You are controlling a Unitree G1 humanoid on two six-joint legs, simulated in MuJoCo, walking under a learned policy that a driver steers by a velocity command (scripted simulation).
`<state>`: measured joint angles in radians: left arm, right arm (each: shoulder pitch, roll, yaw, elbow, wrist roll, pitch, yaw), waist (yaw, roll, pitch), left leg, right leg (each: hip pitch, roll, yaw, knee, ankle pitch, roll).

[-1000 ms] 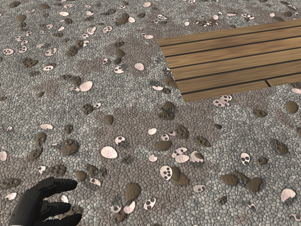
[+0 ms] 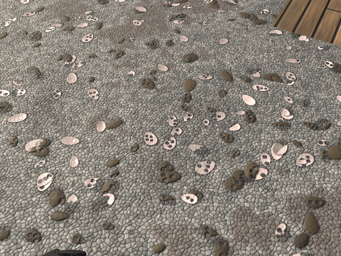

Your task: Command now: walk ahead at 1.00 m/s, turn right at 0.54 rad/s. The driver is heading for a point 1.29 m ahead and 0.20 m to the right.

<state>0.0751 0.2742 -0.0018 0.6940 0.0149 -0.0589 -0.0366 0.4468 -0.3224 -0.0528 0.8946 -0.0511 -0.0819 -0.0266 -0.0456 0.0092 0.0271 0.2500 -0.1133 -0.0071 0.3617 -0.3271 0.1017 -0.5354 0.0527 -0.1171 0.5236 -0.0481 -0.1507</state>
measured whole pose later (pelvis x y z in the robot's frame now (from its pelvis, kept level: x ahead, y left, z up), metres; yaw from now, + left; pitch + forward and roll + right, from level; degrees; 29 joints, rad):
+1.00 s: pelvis +0.49 -0.05 +0.03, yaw -6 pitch +0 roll +0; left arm 0.14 0.23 0.01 0.66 0.03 0.02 0.05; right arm 0.28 -0.31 -0.09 0.72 -0.01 0.08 0.04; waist -0.03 0.02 0.04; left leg -0.47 0.00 0.03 0.98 -0.41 -0.04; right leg -0.25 -0.06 -0.14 0.46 -0.20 -0.01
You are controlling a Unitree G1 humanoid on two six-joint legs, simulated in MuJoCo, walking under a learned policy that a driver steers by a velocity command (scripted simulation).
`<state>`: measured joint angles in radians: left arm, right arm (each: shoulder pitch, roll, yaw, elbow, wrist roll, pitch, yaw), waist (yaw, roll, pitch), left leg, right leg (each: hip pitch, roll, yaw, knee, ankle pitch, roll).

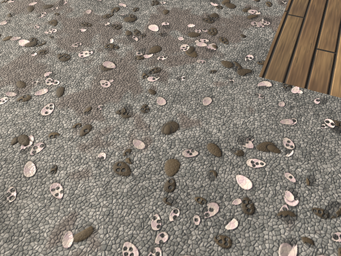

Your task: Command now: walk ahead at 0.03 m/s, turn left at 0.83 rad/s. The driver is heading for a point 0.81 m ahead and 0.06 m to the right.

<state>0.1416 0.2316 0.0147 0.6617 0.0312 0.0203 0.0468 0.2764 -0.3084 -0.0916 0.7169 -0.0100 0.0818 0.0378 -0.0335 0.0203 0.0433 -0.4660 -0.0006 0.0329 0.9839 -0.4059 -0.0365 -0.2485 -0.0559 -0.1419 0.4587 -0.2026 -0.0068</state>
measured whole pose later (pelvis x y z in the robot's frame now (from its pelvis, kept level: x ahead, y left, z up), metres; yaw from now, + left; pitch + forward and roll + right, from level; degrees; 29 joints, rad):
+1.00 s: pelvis +0.46 -0.08 -0.01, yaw -18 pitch +0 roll -2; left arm 0.37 0.28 0.05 0.85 0.02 -0.08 -0.02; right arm 0.22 -0.24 0.00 0.76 -0.02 -0.04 0.03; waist -0.01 0.02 0.01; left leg -0.71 0.16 -0.06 1.21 -0.19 0.04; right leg -0.05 0.18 -0.06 0.36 -0.31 -0.15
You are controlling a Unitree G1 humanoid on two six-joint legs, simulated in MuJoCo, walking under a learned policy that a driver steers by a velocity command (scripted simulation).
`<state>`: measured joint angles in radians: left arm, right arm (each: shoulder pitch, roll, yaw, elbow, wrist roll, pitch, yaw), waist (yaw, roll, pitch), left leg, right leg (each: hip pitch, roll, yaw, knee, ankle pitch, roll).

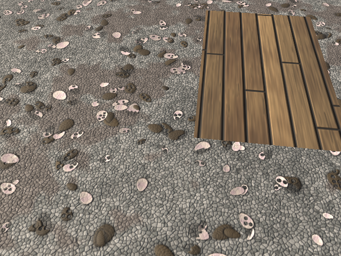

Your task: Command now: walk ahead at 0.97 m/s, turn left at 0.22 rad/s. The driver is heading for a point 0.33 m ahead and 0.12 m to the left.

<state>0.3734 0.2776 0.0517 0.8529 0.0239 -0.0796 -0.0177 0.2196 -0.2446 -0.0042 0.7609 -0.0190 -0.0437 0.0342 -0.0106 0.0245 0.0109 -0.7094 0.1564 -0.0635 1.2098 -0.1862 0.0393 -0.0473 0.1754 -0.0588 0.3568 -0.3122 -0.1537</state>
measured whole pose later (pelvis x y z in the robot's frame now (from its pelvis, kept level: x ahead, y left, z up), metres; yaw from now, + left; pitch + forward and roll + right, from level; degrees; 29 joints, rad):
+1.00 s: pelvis +0.49 -0.01 +0.01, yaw +11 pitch -1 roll +0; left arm 0.23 0.20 0.00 0.98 0.01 -0.01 0.03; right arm 0.27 -0.20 0.00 1.10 -0.01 0.01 -0.03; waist 0.00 0.01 0.02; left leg -0.10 -0.02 -0.03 0.42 -0.29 0.00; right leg -0.26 0.04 -0.04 0.42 -0.14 -0.06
